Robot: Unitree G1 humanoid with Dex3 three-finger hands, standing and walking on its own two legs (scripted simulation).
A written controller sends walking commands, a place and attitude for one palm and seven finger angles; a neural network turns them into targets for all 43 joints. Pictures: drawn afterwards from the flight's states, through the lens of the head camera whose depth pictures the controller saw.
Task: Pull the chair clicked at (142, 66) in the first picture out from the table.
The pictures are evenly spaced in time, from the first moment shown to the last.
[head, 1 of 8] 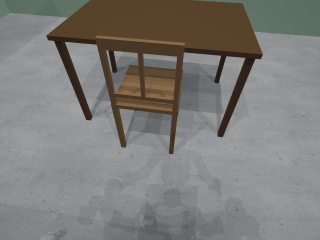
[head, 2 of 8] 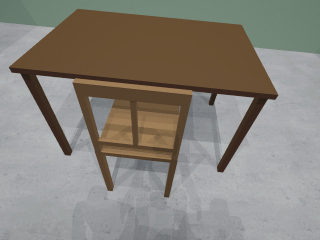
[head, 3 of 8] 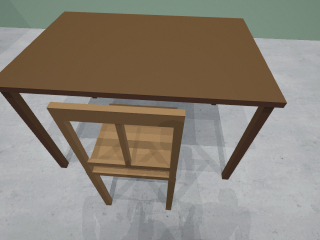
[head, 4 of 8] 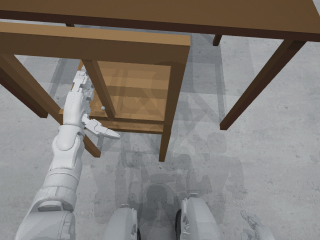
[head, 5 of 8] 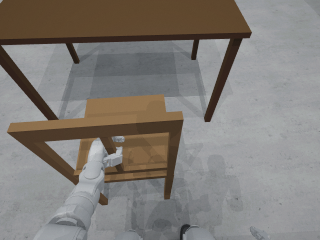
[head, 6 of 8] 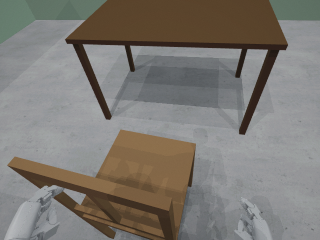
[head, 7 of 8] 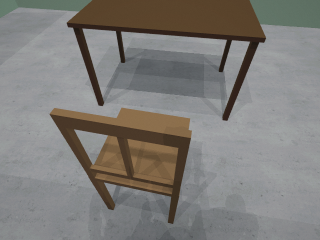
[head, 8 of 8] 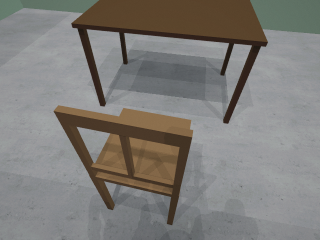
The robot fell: no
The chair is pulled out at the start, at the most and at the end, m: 0.00 0.64 0.64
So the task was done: yes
